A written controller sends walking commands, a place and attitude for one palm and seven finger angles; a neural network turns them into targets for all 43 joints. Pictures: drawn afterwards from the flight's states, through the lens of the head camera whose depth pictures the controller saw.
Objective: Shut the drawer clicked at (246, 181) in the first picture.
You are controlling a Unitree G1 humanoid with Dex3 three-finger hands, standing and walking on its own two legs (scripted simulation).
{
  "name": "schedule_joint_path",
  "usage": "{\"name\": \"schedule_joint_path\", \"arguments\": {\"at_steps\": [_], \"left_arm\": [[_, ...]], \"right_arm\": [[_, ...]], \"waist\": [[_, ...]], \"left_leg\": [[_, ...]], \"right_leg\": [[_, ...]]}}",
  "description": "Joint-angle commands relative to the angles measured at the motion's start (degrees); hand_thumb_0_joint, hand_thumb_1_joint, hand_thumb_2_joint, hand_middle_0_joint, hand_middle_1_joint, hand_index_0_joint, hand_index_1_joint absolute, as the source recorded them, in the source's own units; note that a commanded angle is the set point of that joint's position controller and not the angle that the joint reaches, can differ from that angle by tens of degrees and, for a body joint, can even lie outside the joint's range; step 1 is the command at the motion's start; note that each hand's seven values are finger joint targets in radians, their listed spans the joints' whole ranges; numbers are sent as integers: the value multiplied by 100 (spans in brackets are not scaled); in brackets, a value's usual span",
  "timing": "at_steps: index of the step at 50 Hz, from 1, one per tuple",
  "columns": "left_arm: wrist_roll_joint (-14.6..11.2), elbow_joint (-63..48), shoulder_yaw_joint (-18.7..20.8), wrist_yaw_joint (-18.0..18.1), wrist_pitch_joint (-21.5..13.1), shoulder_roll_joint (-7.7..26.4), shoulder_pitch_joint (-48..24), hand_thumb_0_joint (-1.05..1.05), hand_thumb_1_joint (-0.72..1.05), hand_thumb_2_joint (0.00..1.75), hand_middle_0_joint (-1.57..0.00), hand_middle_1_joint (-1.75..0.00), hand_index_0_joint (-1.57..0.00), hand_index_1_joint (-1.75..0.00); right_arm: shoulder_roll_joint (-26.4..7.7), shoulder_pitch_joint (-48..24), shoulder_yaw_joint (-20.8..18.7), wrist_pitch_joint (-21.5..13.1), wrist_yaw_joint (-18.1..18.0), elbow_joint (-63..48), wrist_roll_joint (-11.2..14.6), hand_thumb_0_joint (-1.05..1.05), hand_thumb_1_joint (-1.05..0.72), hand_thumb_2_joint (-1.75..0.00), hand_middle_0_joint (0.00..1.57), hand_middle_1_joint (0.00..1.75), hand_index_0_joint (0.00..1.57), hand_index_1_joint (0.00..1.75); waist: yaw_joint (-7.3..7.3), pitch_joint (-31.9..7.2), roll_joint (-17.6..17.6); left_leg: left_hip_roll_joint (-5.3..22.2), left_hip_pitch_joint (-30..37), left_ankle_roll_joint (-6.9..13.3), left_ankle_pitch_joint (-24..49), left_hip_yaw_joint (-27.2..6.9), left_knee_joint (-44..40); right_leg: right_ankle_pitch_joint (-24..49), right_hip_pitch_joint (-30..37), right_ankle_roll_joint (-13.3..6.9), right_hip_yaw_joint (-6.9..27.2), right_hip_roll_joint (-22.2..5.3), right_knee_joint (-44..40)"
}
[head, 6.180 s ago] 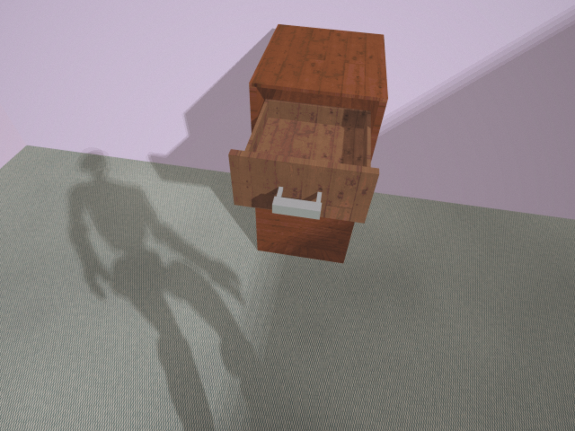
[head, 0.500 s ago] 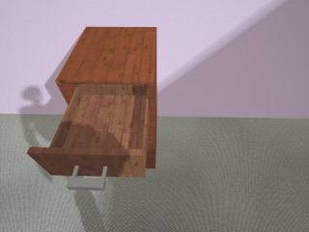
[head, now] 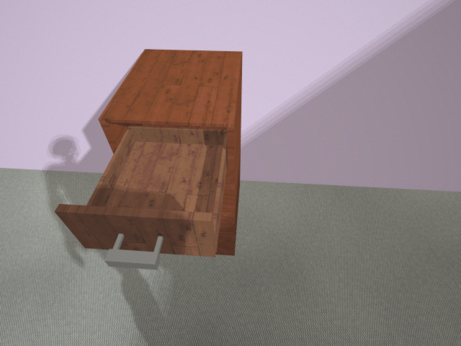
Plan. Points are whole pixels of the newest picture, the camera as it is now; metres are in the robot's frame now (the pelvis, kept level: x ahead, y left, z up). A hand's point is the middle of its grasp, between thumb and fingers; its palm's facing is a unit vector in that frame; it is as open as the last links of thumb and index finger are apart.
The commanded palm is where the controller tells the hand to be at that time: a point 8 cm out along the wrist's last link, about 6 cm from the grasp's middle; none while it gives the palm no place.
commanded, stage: come to a stop and stand still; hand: left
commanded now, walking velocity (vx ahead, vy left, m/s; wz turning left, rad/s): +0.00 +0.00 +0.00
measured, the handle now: (136, 249) +0.32 +0.24 -0.08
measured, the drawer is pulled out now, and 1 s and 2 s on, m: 0.30 0.30 0.30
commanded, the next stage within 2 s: look again from close up in 0.50 s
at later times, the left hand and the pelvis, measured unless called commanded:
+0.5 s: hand out of the picture -0.06 +0.12 -0.17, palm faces +0.05 -0.99 -0.12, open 7.4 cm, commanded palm none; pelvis -0.02 -0.02 +0.01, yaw +0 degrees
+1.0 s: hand out of the picture +0.00 +0.21 -0.17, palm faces +0.04 -0.98 -0.19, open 7.4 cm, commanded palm none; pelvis -0.02 +0.03 +0.01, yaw +0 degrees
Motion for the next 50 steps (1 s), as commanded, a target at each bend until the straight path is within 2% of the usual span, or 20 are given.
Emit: {"name": "schedule_joint_path", "arguments": {"at_steps": [1,2,3,4,5,8,10,13,25,29,30,31,32,33,34,38,39,41,45,50], "left_arm": [[43,67,-45,57,-241,246,865,0,90,90,-20,-30,-20,-30],[33,57,-71,73,-308,405,779,0,90,90,-20,-30,-20,-30],[14,30,-85,64,-328,533,659,0,90,90,-20,-30,-20,-30],[-2,61,-73,59,-381,512,570,0,90,90,-20,-30,-20,-30],[-20,66,-93,58,-402,474,547,0,90,90,-20,-30,-20,-30],[-36,109,-136,32,-384,406,600,0,90,90,-20,-30,-20,-30],[-46,205,-152,26,-375,363,746,0,90,90,-20,-30,-20,-30],[-46,335,-162,22,-362,321,945,0,90,90,-20,-30,-20,-30],[-71,423,-128,15,-360,123,1053,0,90,90,-20,-30,-20,-30],[-79,431,-133,16,-375,61,1067,0,90,90,-20,-30,-20,-30],[24,469,-128,204,-511,375,1173,0,90,90,-20,-30,-20,-30],[5,327,-89,186,-560,611,975,0,90,90,-20,-30,-20,-30],[-36,209,-54,154,-558,519,881,0,90,90,-20,-30,-20,-30],[-60,231,-59,147,-567,447,786,0,90,90,-20,-30,-20,-30],[-82,189,-60,128,-573,426,647,0,90,90,-20,-30,-20,-30],[-64,141,-61,117,-439,168,594,0,90,90,-20,-30,-20,-30],[-52,132,-66,102,-415,168,641,0,90,90,-20,-30,-20,-30],[-31,137,-73,79,-386,203,720,0,90,90,-20,-30,-20,-30],[-37,89,-85,40,-370,201,727,0,90,90,-20,-30,-20,-30],[-26,26,-94,16,-362,221,747,0,90,90,-20,-30,-20,-30]], "right_arm": [[-474,63,-114,-167,14,-320,75,0,-90,-90,20,30,20,30],[-342,254,-88,-174,8,-310,110,0,-90,-90,20,30,20,30],[-285,391,-65,-170,26,-274,108,0,-90,-90,20,30,20,30],[-305,384,-50,-147,16,-188,84,0,-90,-90,20,30,20,30],[-361,382,-59,-150,16,-143,90,0,-90,-90,20,30,20,30],[-319,481,-17,-159,32,42,97,0,-90,-90,20,30,20,30],[-299,481,20,-174,32,131,91,0,-90,-90,20,30,20,30],[-246,559,46,-164,26,220,84,0,-90,-90,20,30,20,30],[-11,1122,66,-212,-21,421,44,0,-90,-90,20,30,20,30],[41,1208,85,-261,-40,454,51,0,-90,-90,20,30,20,30],[-320,203,-20,-329,19,77,28,0,-90,-90,20,30,20,30],[-135,557,20,-293,2,-221,76,0,-90,-90,20,30,20,30],[77,956,11,-282,-16,-97,65,0,-90,-90,20,30,20,30],[111,1073,9,-313,-13,-23,89,0,-90,-90,20,30,20,30],[30,1100,14,-310,-11,35,86,0,-90,-90,20,30,20,30],[-208,986,8,-356,-16,8,19,0,-90,-90,20,30,20,30],[-238,920,7,-351,-17,-8,10,0,-90,-90,20,30,20,30],[-306,849,9,-336,-15,-61,11,0,-90,-90,20,30,20,30],[-447,712,-12,-351,-26,-129,22,0,-90,-90,20,30,20,30],[-603,593,-32,-375,-13,-154,23,0,-90,-90,20,30,20,30]], "waist": [[34,394,-239],[-163,279,-620],[-285,169,-695],[-315,-6,-1185],[-325,25,-1197],[-358,299,-277],[-292,519,48],[-249,759,190],[-213,679,123],[-186,602,164],[73,927,107],[-405,334,-55],[-397,-254,15],[-455,-680,-161],[-447,-700,-412],[-306,434,373],[-265,592,670],[-206,771,686],[-188,616,306],[-177,360,298]], "left_leg": [[889,-194,271,-155,-992,-428],[646,-30,69,-61,-749,-171],[525,206,-51,-88,-609,-161],[504,346,-139,-22,-551,-81],[523,455,-165,-46,-555,-104],[656,811,-131,39,-612,-372],[723,639,-109,-45,-662,-560],[702,458,-108,-254,-664,-608],[677,79,-113,-366,-678,-600],[706,-26,-113,-244,-704,-668],[609,-834,-370,-613,-496,703],[529,-595,-314,-517,-676,730],[411,-421,-152,-736,-655,770],[393,-177,-151,-369,-674,548],[393,-63,-150,-168,-707,393],[742,-487,11,211,-1190,-223],[759,-713,44,-51,-1329,-403],[822,-1040,100,-525,-1515,-722],[828,-1000,137,-929,-1671,-997],[882,-714,170,-915,-1759,-1238]], "right_leg": [[800,298,32,485,-158,-2166],[1159,188,-119,1040,-613,-2346],[1366,70,-265,1119,-864,-2382],[1673,123,-353,1198,-817,-2362],[1695,30,-387,1154,-824,-2407],[430,-539,-272,952,-576,-2623],[-101,-537,-206,879,-420,-2732],[-559,-596,-190,895,-371,-2921],[-677,-388,-235,817,-295,-2864],[-259,-137,-237,733,-270,-2700],[2091,-58,294,1359,-705,-2855],[3742,548,64,1382,-1176,-2594],[3575,922,-45,1092,-1105,-2324],[3378,1070,-361,855,-913,-2144],[2625,1016,-430,739,-772,-2130],[557,148,-289,473,-213,-1956],[444,155,-285,438,-151,-1876],[445,258,-239,344,-76,-1779],[639,428,-164,268,-70,-1711],[814,531,-92,203,-104,-1698]]}}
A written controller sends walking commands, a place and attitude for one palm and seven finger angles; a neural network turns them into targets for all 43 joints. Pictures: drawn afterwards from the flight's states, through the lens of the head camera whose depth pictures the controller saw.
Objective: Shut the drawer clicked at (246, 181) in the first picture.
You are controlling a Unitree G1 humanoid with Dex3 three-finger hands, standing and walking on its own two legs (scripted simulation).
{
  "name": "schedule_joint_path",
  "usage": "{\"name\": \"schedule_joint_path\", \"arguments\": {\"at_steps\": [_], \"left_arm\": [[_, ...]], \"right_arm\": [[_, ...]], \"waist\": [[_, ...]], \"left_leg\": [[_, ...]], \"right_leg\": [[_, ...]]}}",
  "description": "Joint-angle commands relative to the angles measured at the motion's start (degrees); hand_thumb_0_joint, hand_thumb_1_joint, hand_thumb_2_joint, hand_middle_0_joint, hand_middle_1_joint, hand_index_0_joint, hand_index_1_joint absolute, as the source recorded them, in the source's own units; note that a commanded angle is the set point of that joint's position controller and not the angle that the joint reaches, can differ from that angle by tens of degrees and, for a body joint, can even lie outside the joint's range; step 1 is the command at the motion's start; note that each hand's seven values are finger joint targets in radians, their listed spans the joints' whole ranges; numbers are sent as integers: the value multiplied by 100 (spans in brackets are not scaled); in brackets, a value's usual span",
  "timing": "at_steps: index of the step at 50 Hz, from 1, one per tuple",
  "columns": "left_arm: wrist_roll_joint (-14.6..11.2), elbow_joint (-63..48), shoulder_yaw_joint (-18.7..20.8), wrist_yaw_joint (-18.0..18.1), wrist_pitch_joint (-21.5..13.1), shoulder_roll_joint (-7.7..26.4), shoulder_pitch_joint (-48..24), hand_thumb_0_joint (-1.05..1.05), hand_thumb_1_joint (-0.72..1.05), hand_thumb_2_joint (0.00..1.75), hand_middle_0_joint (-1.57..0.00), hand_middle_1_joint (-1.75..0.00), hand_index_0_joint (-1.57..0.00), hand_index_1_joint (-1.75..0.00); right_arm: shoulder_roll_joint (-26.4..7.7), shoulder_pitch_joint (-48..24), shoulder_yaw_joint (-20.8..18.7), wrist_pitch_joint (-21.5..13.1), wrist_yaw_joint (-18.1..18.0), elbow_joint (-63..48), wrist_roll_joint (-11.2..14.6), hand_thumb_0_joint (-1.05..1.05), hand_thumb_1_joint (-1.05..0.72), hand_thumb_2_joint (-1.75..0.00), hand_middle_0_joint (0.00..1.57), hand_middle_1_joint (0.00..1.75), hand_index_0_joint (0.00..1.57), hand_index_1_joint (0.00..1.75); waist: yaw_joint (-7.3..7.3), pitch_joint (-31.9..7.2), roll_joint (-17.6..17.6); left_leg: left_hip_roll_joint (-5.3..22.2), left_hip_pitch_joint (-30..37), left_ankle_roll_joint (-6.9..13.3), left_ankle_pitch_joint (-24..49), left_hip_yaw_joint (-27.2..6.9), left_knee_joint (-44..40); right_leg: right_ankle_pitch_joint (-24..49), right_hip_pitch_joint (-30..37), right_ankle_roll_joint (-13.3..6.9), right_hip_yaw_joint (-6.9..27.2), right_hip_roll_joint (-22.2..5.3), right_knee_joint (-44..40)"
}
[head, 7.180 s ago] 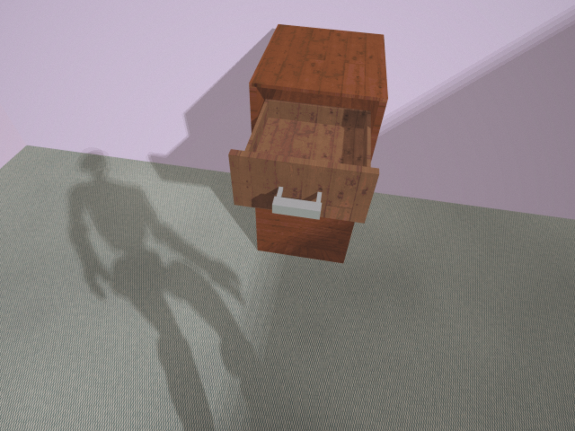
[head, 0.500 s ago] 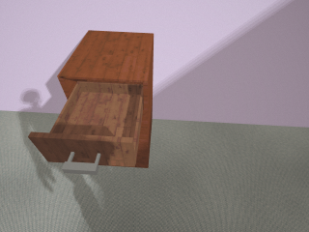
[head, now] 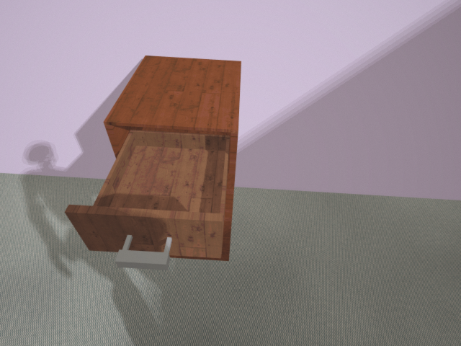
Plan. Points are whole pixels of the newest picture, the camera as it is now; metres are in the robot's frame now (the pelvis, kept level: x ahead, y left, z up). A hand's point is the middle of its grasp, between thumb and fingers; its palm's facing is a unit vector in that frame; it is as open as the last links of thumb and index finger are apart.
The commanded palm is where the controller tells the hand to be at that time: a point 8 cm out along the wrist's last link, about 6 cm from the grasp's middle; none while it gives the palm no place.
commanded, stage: look again from close up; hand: left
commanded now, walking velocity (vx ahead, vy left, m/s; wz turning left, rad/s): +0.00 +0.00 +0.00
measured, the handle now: (146, 250) +0.33 +0.20 -0.09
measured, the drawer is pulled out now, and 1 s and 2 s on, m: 0.30 0.30 0.30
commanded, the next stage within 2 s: shuffle to correct the standing spot in 0.06 s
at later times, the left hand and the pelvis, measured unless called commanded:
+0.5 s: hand out of the picture -0.03 +0.16 -0.18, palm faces +0.01 -0.99 -0.15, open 7.4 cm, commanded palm none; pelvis +0.02 +0.00 +0.00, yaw +0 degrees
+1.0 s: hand out of the picture +0.08 +0.16 -0.17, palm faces +0.00 -0.98 -0.21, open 7.3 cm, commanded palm none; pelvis +0.06 -0.02 +0.00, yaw -1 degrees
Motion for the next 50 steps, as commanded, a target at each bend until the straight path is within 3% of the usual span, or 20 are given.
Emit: {"name": "schedule_joint_path", "arguments": {"at_steps": [1,5,8,12,15,18,19,20,21,22,24,26,28,30,32,35,41,50], "left_arm": [[34,-116,38,-7,-47,262,529,0,90,90,-20,-30,-20,-30],[28,-69,30,-11,-66,295,583,0,90,90,-20,-30,-20,-30],[38,-26,21,-9,-55,287,645,0,90,90,-20,-30,-20,-30],[101,63,8,-57,-27,220,774,0,90,90,-20,-30,-20,-30],[126,94,6,-91,-34,167,901,0,90,90,-20,-30,-20,-30],[88,164,-21,-68,-93,114,1033,0,90,90,-20,-30,-20,-30],[156,444,-83,147,-167,451,1134,0,90,90,-20,-30,-20,-30],[77,114,-56,90,-149,641,853,0,90,90,-20,-30,-20,-30],[85,-38,18,55,-183,770,660,0,90,90,-20,-30,-20,-30],[56,-41,29,46,-193,751,433,0,90,90,-20,-30,-20,-30],[33,-45,-9,36,-208,525,505,0,90,90,-20,-30,-20,-30],[37,33,-50,30,-189,342,716,0,90,90,-20,-30,-20,-30],[14,125,-78,40,-181,243,819,0,90,90,-20,-30,-20,-30],[-16,143,-72,55,-189,274,761,0,90,90,-20,-30,-20,-30],[-32,113,-58,71,-177,300,706,0,90,90,-20,-30,-20,-30],[-42,58,-41,87,-150,352,620,0,90,90,-20,-30,-20,-30],[-35,-22,-3,79,-99,464,426,0,90,90,-20,-30,-20,-30],[-34,-92,5,63,-117,583,335,0,90,90,-20,-30,-20,-30]], "right_arm": [[-665,205,-138,-141,3,-217,26,0,-90,-90,20,30,20,30],[-707,135,-122,-159,2,-183,43,0,-90,-90,20,30,20,30],[-739,102,-127,-153,5,-156,52,0,-90,-90,20,30,20,30],[-846,117,-179,-84,11,-56,35,0,-90,-90,20,30,20,30],[-869,88,-216,-74,14,-31,34,0,-90,-90,20,30,20,30],[-678,71,-142,-113,13,7,57,0,-90,-90,20,30,20,30],[-906,-511,-110,-93,46,-359,72,0,-90,-90,20,30,20,30],[-513,-326,-84,-40,119,-526,44,0,-90,-90,20,30,20,30],[-509,-213,-86,-20,132,-455,-14,0,-90,-90,20,30,20,30],[-478,169,-80,-35,119,-393,-8,0,-90,-90,20,30,20,30],[-487,372,-55,-117,100,-338,20,0,-90,-90,20,30,20,30],[-574,255,-33,-199,60,-329,51,0,-90,-90,20,30,20,30],[-644,167,-18,-236,20,-309,62,0,-90,-90,20,30,20,30],[-611,218,-4,-259,-13,-226,76,0,-90,-90,20,30,20,30],[-643,304,-3,-277,-37,-114,67,0,-90,-90,20,30,20,30],[-638,233,0,-250,-45,-26,75,0,-90,-90,20,30,20,30],[-611,114,-3,-213,-40,122,72,0,-90,-90,20,30,20,30],[-629,-64,-17,-184,-23,208,82,0,-90,-90,20,30,20,30]], "waist": [[50,539,261],[37,393,86],[29,405,152],[7,592,212],[46,776,342],[101,806,126],[276,1305,-150],[45,980,-183],[-94,1030,30],[-310,870,151],[-260,475,572],[-51,397,664],[45,304,271],[11,262,-102],[8,210,-161],[9,260,-237],[40,462,-30],[43,313,-31]], "left_leg": [[932,-355,-30,-799,-1250,-1436],[882,-88,-37,-442,-1123,-1308],[883,-4,-51,-499,-1105,-1358],[1032,-152,71,-2120,-1345,-1686],[1117,-308,195,-2452,-1467,-1751],[914,-334,130,-1552,-1180,-1401],[657,-696,-188,-684,-497,-372],[349,-444,-281,-1343,-440,-70],[282,-135,-290,-1049,-368,164],[355,31,-239,-975,-450,129],[568,121,-107,-524,-785,-286],[837,-139,60,-58,-1144,-639],[863,-62,96,748,-1116,-568],[760,189,21,1527,-858,-349],[784,400,-1,2160,-823,-300],[750,535,-32,2052,-740,-379],[738,580,-56,1901,-680,-579],[723,786,-131,1632,-575,-662]], "right_leg": [[240,-2,-235,314,-313,-290],[373,23,-209,366,-388,-415],[319,-30,-190,362,-402,-446],[-626,-260,-205,151,-213,-224],[-701,-361,-236,84,-124,-91],[-204,-202,-264,355,-279,-407],[267,-445,-171,456,-417,-654],[-1786,-904,-389,990,-676,-1004],[-1980,-1286,-549,1229,-845,-1193],[-2045,-1314,-578,1071,-803,-1024],[-1067,-867,-473,697,-421,-443],[-367,-293,-363,390,-212,-132],[124,28,-324,377,-240,-126],[829,156,-325,493,-374,-184],[1181,223,-302,498,-397,-113],[1377,273,-277,516,-469,-205],[1416,315,-252,540,-476,-332],[1793,476,-258,624,-577,-588]]}}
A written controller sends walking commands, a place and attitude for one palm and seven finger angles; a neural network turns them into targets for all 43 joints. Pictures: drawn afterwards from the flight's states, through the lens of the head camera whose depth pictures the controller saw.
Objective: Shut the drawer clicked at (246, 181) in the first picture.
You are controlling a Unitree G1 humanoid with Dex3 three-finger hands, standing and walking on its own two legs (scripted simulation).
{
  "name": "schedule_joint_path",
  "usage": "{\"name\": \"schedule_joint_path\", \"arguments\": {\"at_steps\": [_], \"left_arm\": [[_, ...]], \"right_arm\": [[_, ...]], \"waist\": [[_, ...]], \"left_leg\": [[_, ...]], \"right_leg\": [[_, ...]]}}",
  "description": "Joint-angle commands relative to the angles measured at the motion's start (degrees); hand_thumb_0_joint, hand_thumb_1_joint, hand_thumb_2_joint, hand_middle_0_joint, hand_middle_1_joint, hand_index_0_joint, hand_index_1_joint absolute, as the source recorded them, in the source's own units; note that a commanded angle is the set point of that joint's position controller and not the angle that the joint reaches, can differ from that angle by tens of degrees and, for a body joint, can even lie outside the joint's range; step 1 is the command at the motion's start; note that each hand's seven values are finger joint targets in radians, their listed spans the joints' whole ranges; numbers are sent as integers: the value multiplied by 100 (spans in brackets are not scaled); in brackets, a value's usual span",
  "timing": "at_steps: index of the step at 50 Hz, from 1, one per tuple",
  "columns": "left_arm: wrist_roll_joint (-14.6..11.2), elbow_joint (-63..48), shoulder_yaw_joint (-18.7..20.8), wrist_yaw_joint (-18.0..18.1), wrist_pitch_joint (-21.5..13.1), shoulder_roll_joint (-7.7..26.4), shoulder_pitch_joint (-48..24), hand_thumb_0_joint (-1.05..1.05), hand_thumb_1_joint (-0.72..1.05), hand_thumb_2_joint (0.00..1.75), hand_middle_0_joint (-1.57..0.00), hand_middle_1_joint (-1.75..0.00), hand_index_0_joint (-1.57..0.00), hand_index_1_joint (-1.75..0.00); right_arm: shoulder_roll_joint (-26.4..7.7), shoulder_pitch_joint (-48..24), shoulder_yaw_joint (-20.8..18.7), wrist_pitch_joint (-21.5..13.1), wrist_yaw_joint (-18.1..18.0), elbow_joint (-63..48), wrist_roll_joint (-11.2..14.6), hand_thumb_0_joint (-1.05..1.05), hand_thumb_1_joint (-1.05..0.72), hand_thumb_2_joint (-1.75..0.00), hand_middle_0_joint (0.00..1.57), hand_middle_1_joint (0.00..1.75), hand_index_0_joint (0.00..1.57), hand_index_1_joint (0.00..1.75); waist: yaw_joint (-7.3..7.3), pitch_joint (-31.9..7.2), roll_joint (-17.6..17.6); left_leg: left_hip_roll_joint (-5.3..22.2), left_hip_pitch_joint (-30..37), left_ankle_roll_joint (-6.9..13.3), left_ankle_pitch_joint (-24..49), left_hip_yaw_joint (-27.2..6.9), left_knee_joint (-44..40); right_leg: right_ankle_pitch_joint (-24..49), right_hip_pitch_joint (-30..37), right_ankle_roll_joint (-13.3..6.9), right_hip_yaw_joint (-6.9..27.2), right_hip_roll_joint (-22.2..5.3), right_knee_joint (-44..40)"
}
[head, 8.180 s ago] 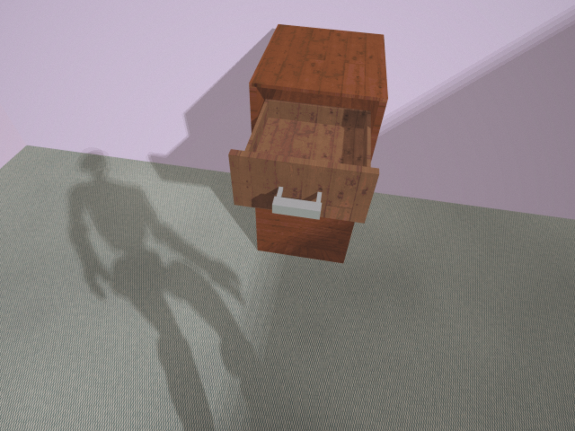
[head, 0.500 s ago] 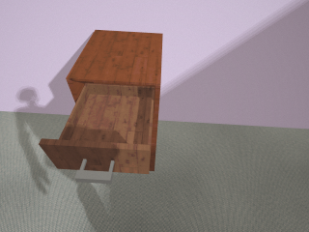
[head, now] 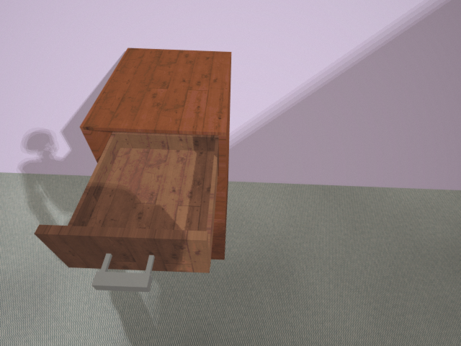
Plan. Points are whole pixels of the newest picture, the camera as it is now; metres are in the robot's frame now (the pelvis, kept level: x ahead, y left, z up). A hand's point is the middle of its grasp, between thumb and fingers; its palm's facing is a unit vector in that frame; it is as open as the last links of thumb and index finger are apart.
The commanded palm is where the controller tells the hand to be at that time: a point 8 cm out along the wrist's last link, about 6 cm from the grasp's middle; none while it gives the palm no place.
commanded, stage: come to a stop and stand still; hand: left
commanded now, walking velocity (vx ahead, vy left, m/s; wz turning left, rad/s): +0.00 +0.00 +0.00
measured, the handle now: (126, 270) +0.27 +0.23 -0.09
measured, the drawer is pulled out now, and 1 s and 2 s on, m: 0.30 0.30 0.30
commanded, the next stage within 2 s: look again from close up in 0.22 s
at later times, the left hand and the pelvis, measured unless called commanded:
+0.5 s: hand out of the picture -0.04 +0.14 -0.17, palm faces +0.03 -0.99 -0.16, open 7.4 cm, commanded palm none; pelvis -0.02 -0.02 +0.00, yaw +0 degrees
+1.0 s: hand out of the picture -0.04 +0.13 -0.17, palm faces +0.07 -0.98 -0.16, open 7.4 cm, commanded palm +0.06 +0.18 -0.07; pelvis -0.03 -0.02 +0.00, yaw +0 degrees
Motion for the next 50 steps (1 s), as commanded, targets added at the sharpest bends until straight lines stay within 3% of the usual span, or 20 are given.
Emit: {"name": "schedule_joint_path", "arguments": {"at_steps": [1,23,30,47,48,49,50], "left_arm": [[22,-142,92,20,-80,501,500,0,90,90,-20,-30,-20,-30],[30,62,40,-1,-77,368,765,0,90,90,-20,-30,-20,-30],[25,104,25,-9,-86,334,824,0,90,90,-20,-30,-20,-30],[20,115,32,0,-90,242,918,0,90,90,-20,-30,-20,-30],[120,344,92,166,-248,440,1148,0,90,90,-20,-30,-20,-30],[-1186,-8457,223,77,-1385,1441,-2945,0,90,90,-22,-32,-22,-32],[-695,-7111,436,408,-1048,1222,-940,0,90,90,-24,-34,-24,-34]], "right_arm": [[-519,281,-116,-78,0,-87,16,0,-90,-90,20,30,20,30],[-448,280,-88,-45,5,78,38,0,-90,-90,20,30,20,30],[-387,361,-84,-23,12,105,34,0,-90,-90,20,30,20,30],[-271,552,-90,-40,-4,180,40,0,-90,-90,20,30,20,30],[-455,-218,-152,-98,28,-292,59,0,-90,-90,20,30,20,30],[-1666,44,-339,-925,-200,-2407,262,0,-90,-90,20,30,20,30],[-997,-448,-162,-1423,-345,-2041,250,0,-90,-90,20,30,20,30]], "waist": [[29,70,-13],[46,352,86],[40,461,-23],[43,380,5],[264,546,86],[-613,-2414,1390],[8,-2395,2141]], "left_leg": [[693,195,69,2050,-617,-330],[715,128,26,1161,-584,-561],[693,0,3,838,-575,-560],[722,-65,2,942,-551,-508],[639,-662,-209,849,-342,803],[94,1051,17,1407,-352,-54],[265,1232,27,2071,-254,-152]], "right_leg": [[2215,-100,-154,522,-625,-359],[1331,-341,-164,631,-619,-780],[1069,-474,-190,678,-617,-844],[1127,-481,-209,695,-583,-760],[3828,-581,109,1089,-977,-728],[2617,-85,-45,605,-453,-109],[1591,-130,-213,345,-69,124]]}}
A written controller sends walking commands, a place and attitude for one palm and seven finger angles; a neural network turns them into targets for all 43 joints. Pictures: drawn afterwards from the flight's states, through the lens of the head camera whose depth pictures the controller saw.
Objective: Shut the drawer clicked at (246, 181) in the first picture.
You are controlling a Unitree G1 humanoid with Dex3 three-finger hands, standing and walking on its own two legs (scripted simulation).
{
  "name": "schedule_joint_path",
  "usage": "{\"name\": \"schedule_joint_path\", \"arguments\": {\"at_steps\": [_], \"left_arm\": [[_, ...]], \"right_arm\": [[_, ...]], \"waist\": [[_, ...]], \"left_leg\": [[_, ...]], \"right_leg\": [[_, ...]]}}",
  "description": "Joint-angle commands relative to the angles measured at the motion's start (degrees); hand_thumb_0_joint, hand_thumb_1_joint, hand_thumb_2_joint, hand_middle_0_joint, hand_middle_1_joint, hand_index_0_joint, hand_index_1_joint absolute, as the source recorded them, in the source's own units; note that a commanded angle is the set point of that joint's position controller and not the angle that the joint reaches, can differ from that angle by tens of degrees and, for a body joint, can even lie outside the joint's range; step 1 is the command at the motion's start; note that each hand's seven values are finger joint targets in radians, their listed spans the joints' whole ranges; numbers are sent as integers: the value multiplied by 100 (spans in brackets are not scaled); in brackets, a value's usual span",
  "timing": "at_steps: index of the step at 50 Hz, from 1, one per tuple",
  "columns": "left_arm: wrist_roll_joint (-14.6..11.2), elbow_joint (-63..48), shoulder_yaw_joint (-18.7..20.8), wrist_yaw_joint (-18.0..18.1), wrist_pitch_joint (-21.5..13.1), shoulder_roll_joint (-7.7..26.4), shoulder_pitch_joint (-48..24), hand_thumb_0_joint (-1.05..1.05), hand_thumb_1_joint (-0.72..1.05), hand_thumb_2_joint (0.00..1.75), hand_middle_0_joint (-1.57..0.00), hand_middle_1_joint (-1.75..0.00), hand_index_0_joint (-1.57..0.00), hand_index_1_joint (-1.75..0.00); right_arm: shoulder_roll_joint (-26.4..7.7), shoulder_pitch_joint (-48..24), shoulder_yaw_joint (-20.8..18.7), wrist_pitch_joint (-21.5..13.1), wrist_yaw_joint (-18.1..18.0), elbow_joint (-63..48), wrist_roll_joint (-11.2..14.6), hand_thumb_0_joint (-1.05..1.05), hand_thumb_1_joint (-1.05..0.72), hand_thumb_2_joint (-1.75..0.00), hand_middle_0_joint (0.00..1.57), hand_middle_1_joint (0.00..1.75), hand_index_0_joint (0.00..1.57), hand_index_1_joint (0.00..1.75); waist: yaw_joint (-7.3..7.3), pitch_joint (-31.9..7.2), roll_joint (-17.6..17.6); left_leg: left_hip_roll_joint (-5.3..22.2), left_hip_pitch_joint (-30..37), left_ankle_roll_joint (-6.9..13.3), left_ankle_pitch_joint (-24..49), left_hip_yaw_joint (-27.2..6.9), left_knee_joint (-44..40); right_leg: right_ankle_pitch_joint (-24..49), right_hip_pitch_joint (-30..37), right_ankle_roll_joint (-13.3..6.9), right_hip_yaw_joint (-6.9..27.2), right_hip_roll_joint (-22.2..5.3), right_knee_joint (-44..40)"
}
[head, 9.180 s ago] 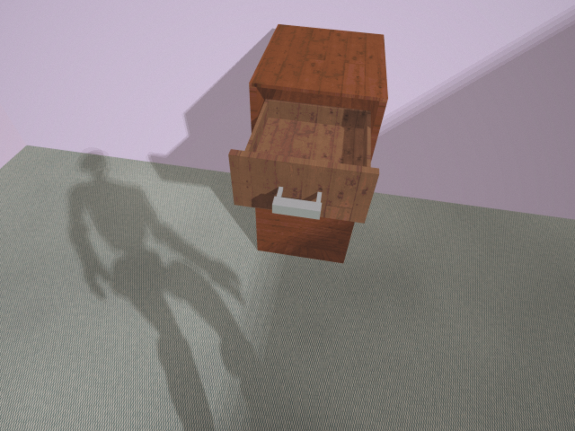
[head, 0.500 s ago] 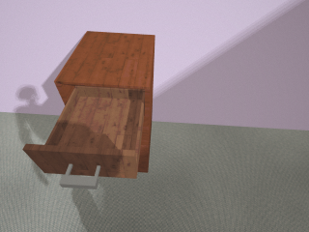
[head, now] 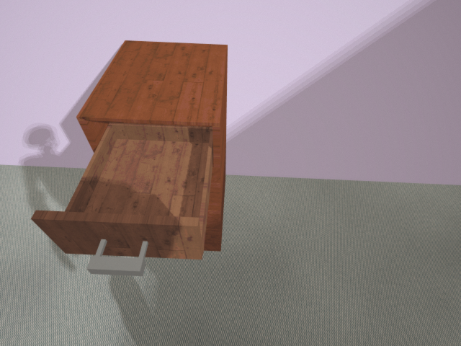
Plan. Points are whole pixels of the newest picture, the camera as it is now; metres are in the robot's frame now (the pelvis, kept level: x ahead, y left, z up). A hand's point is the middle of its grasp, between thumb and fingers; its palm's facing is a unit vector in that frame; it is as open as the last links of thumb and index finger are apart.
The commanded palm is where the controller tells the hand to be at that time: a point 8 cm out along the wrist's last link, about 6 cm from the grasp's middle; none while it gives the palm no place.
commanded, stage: raise the hand and make a fist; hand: left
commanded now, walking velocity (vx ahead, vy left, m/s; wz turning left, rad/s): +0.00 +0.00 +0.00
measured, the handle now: (120, 255) +0.30 +0.25 -0.09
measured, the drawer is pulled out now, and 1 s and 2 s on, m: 0.30 0.30 0.30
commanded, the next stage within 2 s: bring the fist close to the handle in 1.86 s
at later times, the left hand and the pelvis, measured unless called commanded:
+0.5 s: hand out of the picture +0.09 +0.18 -0.06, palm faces +0.20 -0.98 -0.08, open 5.3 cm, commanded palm +0.09 +0.23 -0.04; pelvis -0.05 -0.01 -0.09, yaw +3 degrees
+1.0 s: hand out of the picture +0.12 +0.20 -0.02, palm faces +0.06 -0.99 -0.09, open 3.2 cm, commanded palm +0.08 +0.26 -0.01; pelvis -0.04 +0.01 -0.08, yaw +2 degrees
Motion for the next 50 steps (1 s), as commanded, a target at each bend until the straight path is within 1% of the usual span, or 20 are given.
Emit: {"name": "schedule_joint_path", "arguments": {"at_steps": [1,2,3,5,6,7,9,11,13,16,18,22,25,27,29,32,36,41,46,50], "left_arm": [[-578,-6266,340,698,-1075,1050,-1343,0,90,90,-26,-37,-26,-37],[-523,-4470,-216,642,-464,-132,452,0,90,90,-28,-39,-28,-39],[-776,-5635,-421,479,-540,-223,-394,0,90,90,-30,-41,-30,-41],[-753,-5735,-529,253,-1077,-183,-170,0,90,90,-34,-45,-34,-45],[-689,-5381,-549,139,-1283,-335,74,0,90,90,-36,-47,-36,-47],[-640,-5054,-597,-16,-1515,-491,331,0,90,90,-38,-50,-38,-50],[-837,-4639,-327,-545,-2107,-575,1776,0,90,90,-42,-54,-42,-54],[-972,-4593,371,-1157,-2791,-94,2668,0,90,90,-46,-58,-46,-58],[-1004,-4929,906,-1689,-3518,454,2232,0,90,90,-50,-62,-50,-62],[-723,-5735,1368,-1515,-3649,983,1999,0,90,90,-56,-69,-56,-69],[-767,-6561,1147,-1274,-3584,775,1551,0,90,90,-60,-73,-60,-73],[-968,-7930,1073,-1104,-4022,804,352,0,90,90,-68,-82,-68,-82],[-1129,-8001,587,-1589,-4298,690,-231,0,90,90,-74,-88,-74,-88],[-1244,-7539,292,-2038,-4083,658,-397,0,90,90,-78,-93,-78,-93],[-1322,-6926,463,-2366,-3530,901,-168,0,90,90,-82,-97,-82,-97],[-1403,-6412,1014,-2480,-2394,1251,343,0,90,90,-88,-104,-88,-104],[-1599,-6935,1895,-1717,-1560,1415,887,0,90,90,-96,-112,-96,-112],[-1335,-7387,1841,-915,-2388,1193,1077,0,90,90,-106,-123,-106,-123],[-1237,-7124,938,-1567,-3140,775,1342,0,90,90,-116,-134,-116,-134],[-1470,-7350,1309,-1947,-3136,1187,1330,0,90,90,-124,-143,-124,-143]], "right_arm": [[-1240,-662,-338,-1647,-340,-1754,216,0,-90,-90,20,30,20,30],[-1007,-500,-331,-1626,-280,-1620,290,0,-90,-90,20,30,20,30],[-1146,-575,-327,-1665,-287,-2100,347,0,-90,-90,20,30,20,30],[-1390,-719,-409,-1931,-338,-2398,241,0,-90,-90,20,30,20,30],[-1400,-682,-444,-2005,-285,-2631,169,0,-90,-90,20,30,20,30],[-1377,-580,-505,-2016,-224,-2716,93,0,-90,-90,20,30,20,30],[-1325,-841,-631,-2027,-67,-3090,36,0,-90,-90,20,30,20,30],[-1270,-997,-762,-1937,148,-3301,76,0,-90,-90,20,30,20,30],[-1308,-1266,-829,-1799,303,-3571,17,0,-90,-90,20,30,20,30],[-1182,-1479,-842,-1396,300,-4017,-9,0,-90,-90,20,30,20,30],[-1070,-1573,-782,-1212,258,-4388,31,0,-90,-90,20,30,20,30],[-1025,-1119,-730,-1193,79,-4385,1,0,-90,-90,20,30,20,30],[-1110,-969,-571,-1446,-39,-4218,30,0,-90,-90,20,30,20,30],[-1227,-960,-488,-1588,-111,-4130,105,0,-90,-90,20,30,20,30],[-1294,-962,-447,-1650,-224,-4135,204,0,-90,-90,20,30,20,30],[-1309,-1136,-400,-1541,-297,-4293,336,0,-90,-90,20,30,20,30],[-1023,-1469,-413,-1285,-344,-4425,328,0,-90,-90,20,30,20,30],[-896,-1126,-510,-1300,-242,-4103,235,0,-90,-90,20,30,20,30],[-1089,-1051,-569,-1567,-121,-4024,226,0,-90,-90,20,30,20,30],[-1231,-921,-625,-1739,-189,-4060,290,0,-90,-90,20,30,20,30]], "waist": [[-261,-1897,1656],[-223,-1026,825],[-254,-334,302],[-459,-10,-819],[-464,18,-991],[-404,-113,-1377],[89,-362,-1891],[462,-871,-1502],[432,-1261,-768],[635,-1465,562],[507,-1729,865],[-53,-2093,712],[-445,-1876,579],[-631,-1531,278],[-559,-1524,-224],[-116,-1773,-191],[410,-2084,-115],[258,-1769,-58],[-157,-1454,97],[-108,-1792,123]], "left_leg": [[23,917,79,1441,-205,-166],[59,289,162,982,-320,-194],[40,-140,189,548,-508,-172],[-72,-482,296,-9,-522,285],[-169,-697,302,-102,-542,566],[-198,-982,242,-126,-554,836],[-194,-1747,130,-115,-512,1285],[-266,-2135,-5,261,-367,1685],[-327,-2551,-84,460,-257,2248],[-382,-2848,3,270,-40,2520],[-346,-2781,76,73,-91,2657],[-164,-2941,215,-339,-410,3246],[-99,-3198,269,-736,-560,3559],[-79,-3453,288,-1183,-602,3672],[-80,-3786,301,-1485,-579,3646],[-180,-3770,286,-1443,-539,3322],[-215,-3331,212,-911,-512,2894],[-117,-3136,170,-371,-495,2702],[-133,-3055,222,-472,-533,2809],[-155,-2859,230,-635,-569,2723]], "right_leg": [[722,-391,32,142,-280,274],[572,-730,91,-65,-332,251],[405,-907,135,-106,-327,240],[-292,-1768,253,-87,-287,200],[-554,-2086,239,-76,-291,353],[-690,-2392,243,-107,-261,597],[-566,-2497,226,-115,-254,1161],[454,-2174,169,31,-297,1756],[1307,-2297,130,99,-352,2490],[830,-2498,-5,272,-324,2905],[396,-2729,-45,320,-274,3001],[-386,-3496,51,576,-167,2941],[-1087,-3969,91,662,-150,2771],[-1758,-4125,137,765,-159,2518],[-2406,-3870,221,987,-225,2180],[-2701,-3246,256,1074,-367,1939],[-2080,-2472,249,855,-380,1971],[-903,-2703,191,398,-230,2350],[-892,-3236,227,402,-242,2344],[-1301,-3120,202,445,-259,2179]]}}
